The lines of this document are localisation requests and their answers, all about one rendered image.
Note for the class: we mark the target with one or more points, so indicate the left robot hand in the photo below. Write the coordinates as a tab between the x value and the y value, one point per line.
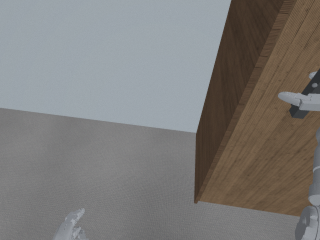
66	230

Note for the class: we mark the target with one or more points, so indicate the handle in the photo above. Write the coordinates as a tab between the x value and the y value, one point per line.
294	110

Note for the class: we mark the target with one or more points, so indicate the right robot forearm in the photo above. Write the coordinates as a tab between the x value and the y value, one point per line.
314	188

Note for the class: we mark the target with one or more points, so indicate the robot right upper arm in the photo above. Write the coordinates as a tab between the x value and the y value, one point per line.
308	227

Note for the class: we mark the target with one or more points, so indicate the wardrobe door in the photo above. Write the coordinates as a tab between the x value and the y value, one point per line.
267	161

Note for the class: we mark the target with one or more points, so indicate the right robot hand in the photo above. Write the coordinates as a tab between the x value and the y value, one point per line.
310	102

